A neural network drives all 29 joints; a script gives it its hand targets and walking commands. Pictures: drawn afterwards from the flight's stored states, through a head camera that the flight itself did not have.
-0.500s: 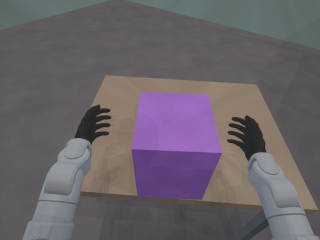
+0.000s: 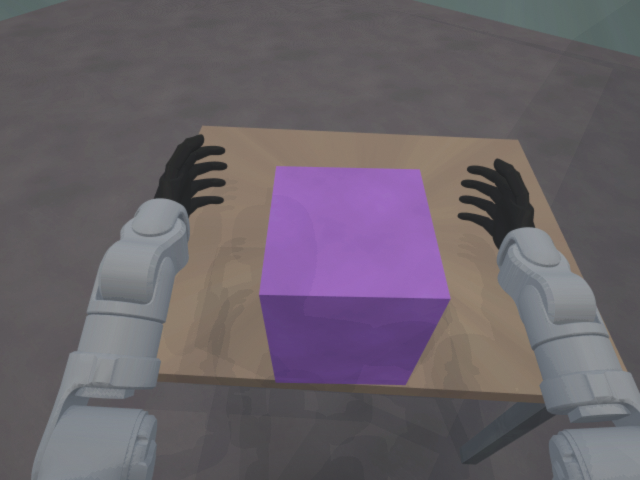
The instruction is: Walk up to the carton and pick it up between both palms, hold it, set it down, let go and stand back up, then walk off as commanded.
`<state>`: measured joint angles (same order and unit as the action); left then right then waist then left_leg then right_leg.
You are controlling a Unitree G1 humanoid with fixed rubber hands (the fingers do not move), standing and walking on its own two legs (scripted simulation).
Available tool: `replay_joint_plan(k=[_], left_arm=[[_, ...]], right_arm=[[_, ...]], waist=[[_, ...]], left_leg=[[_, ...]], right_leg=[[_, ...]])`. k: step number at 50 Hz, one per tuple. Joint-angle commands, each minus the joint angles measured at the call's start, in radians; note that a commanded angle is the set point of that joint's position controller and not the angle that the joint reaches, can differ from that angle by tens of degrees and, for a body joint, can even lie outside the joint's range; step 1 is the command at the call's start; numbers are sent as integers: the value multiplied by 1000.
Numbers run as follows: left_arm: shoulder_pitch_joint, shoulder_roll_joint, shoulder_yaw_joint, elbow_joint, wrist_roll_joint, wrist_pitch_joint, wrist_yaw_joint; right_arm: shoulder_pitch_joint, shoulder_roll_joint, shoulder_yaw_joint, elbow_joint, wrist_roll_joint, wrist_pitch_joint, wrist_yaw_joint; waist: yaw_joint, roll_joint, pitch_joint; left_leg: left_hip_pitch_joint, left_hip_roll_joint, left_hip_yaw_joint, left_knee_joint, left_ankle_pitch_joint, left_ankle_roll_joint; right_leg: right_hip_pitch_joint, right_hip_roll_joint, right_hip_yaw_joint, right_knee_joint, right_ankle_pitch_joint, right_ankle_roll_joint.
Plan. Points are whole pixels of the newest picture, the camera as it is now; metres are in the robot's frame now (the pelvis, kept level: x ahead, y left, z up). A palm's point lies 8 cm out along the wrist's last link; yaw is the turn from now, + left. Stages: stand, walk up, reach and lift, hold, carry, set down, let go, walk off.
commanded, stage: reach and lift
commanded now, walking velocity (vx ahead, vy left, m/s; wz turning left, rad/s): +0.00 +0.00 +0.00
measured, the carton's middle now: (344, 281) +0.39 -0.03 +0.00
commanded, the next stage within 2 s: none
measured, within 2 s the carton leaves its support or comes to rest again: leaves its support in 1.90 s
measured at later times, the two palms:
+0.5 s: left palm (182, 250) +0.40 +0.18 +0.08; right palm (489, 236) +0.39 -0.22 +0.10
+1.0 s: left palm (201, 279) +0.39 +0.17 +0.02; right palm (460, 276) +0.38 -0.19 +0.03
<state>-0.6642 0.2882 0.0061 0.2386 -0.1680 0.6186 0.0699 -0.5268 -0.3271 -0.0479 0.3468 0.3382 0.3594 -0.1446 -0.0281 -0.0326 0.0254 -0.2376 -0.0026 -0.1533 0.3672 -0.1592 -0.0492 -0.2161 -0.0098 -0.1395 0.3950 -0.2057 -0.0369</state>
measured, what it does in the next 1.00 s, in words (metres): stands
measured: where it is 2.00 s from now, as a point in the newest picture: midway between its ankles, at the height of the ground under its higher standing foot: outside the picture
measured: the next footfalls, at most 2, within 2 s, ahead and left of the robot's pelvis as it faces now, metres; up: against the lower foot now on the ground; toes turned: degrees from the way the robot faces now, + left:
none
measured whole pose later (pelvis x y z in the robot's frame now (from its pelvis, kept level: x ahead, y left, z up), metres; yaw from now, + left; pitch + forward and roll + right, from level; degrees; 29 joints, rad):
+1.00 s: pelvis -0.01 +0.02 -0.01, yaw -1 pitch +16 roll -2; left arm -0.61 0.13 0.01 0.92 -0.17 -0.20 0.12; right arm -0.61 -0.20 -0.05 0.95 0.20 -0.19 -0.07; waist -0.03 0.02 -0.15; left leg -0.59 0.00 -0.15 0.48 -0.16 -0.05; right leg -0.53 0.00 -0.14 0.41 -0.16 -0.03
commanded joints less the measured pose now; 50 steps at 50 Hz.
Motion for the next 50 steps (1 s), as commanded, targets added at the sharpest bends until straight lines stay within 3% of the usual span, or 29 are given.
replay_joint_plan(k=[1,3,7,8,9,11,12,13,14,16,17,18,19,20,22,25,26,27,29,32,34,36,37,39,41,44,45,47,50], left_arm=[[-548,160,155,-121,-37,-55,21],[-590,151,144,-136,-20,-64,29],[-536,121,128,-102,-12,-84,23],[-497,112,125,-49,6,-103,12],[-499,98,142,-27,10,-110,6],[-466,89,148,-3,12,-152,4],[-471,65,133,94,22,-177,-3],[-455,51,122,-34,22,-209,5],[-458,54,117,48,18,-234,0],[-424,41,135,23,27,-288,0],[-424,37,110,13,25,-310,3],[-396,41,109,68,17,-337,-7],[-416,47,121,20,20,-376,-3],[-414,32,109,39,19,-408,-2],[-402,24,109,139,17,-463,-14],[-423,-3,96,171,37,-552,0],[-410,-18,88,135,42,-589,10],[-437,-4,80,169,41,-617,14],[-367,-25,86,262,47,-662,12],[-384,-39,83,375,59,-742,17],[-327,-49,76,321,50,-793,28],[-274,-90,48,351,38,-816,31],[-324,-80,50,416,63,-817,28],[-347,-71,57,423,54,-841,31],[-387,-100,27,400,56,-863,57],[-357,-144,-15,379,41,-874,66],[-429,-112,20,464,57,-880,65],[-445,-151,-4,463,60,-894,76],[-442,-169,-11,492,48,-920,82]], right_arm=[[-679,-246,-93,-46,42,-57,13],[-688,-239,-95,10,40,-65,22],[-677,-227,-93,1,30,-99,27],[-641,-225,-113,90,18,-100,31],[-657,-184,-53,103,29,-105,37],[-623,-187,-86,78,-12,-134,31],[-620,-152,-60,145,-16,-143,34],[-624,-168,-87,50,-25,-170,29],[-593,-144,-75,137,-27,-174,36],[-584,-134,-47,109,-44,-218,39],[-560,-151,-74,125,-45,-232,40],[-550,-125,-59,110,-68,-255,39],[-562,-131,-70,91,-71,-285,38],[-552,-130,-81,137,-75,-301,44],[-527,-61,-44,232,-102,-317,48],[-560,-56,-63,298,-113,-375,61],[-546,-73,-101,290,-135,-408,57],[-548,-58,-93,329,-131,-421,67],[-526,-42,-78,338,-152,-469,69],[-542,-29,-86,437,-165,-517,78],[-518,-48,-77,390,-171,-567,83],[-485,-44,-77,397,-170,-588,89],[-503,-46,-77,469,-164,-589,87],[-543,-36,-70,438,-180,-598,88],[-558,-46,-87,453,-185,-603,99],[-537,-48,-89,480,-172,-609,98],[-585,-11,-73,538,-189,-593,98],[-616,-18,-117,525,-197,-606,96],[-609,17,-96,502,-191,-626,90]], waist=[[-68,-7,-678],[-65,52,-658],[-57,43,-719],[-74,38,-649],[-30,35,-609],[-47,-4,-651],[-51,-2,-615],[-61,12,-674],[-59,35,-626],[-25,8,-646],[-53,37,-681],[-31,13,-677],[-46,8,-737],[-61,31,-747],[-39,12,-686],[-30,78,-737],[-66,71,-780],[-47,121,-777],[-35,54,-814],[-36,55,-785],[-34,29,-888],[-57,12,-892],[-57,48,-821],[-39,-1,-847],[-38,73,-885],[-61,65,-895],[-36,71,-844],[-57,84,-885],[-39,89,-937]], left_leg=[[29,-14,150,-9,222,31],[79,-9,146,-9,265,18],[101,-10,134,21,337,10],[113,-8,136,10,306,8],[90,-9,150,4,301,19],[60,-16,148,-3,271,28],[36,-22,148,-4,245,36],[62,-17,139,-1,281,23],[56,-18,138,-2,244,24],[54,-14,147,2,297,31],[112,-13,133,9,326,20],[67,-15,147,17,332,21],[78,-18,142,23,354,20],[99,-11,142,18,349,11],[38,-18,150,22,316,23],[57,-6,144,46,333,1],[108,-5,134,64,371,-6],[90,-5,145,78,375,-20],[64,-11,143,108,402,-14],[21,-10,142,111,349,-12],[24,-6,136,131,401,-17],[-9,-7,130,132,412,-16],[-2,-7,132,129,371,-19],[-51,-7,138,117,308,-5],[-13,0,134,122,334,-24],[8,3,124,139,340,-28],[-43,-3,143,128,247,-20],[-12,-2,134,131,245,-35],[-7,-6,144,162,275,-40]], right_leg=[[287,22,154,-7,640,105],[270,32,136,-11,585,95],[249,43,137,-15,622,84],[216,47,121,-28,580,84],[237,30,138,-31,584,86],[254,40,131,-12,592,94],[255,25,138,-10,586,92],[269,31,129,-4,613,95],[222,30,128,-16,539,95],[234,30,133,-8,575,96],[210,42,119,-16,555,91],[215,37,123,-1,603,98],[213,39,116,2,610,100],[161,44,106,-11,564,96],[188,28,128,-8,532,93],[118,46,115,-5,438,69],[86,57,105,-13,441,68],[55,57,105,-12,404,60],[95,63,114,12,483,65],[43,58,113,16,411,69],[66,66,104,48,473,74],[82,68,100,49,489,69],[32,63,97,26,407,65],[40,54,109,29,360,73],[-30,59,91,28,336,47],[-42,64,92,33,354,46],[-83,47,110,22,248,49],[-108,55,98,20,244,37],[-119,50,96,39,283,42]])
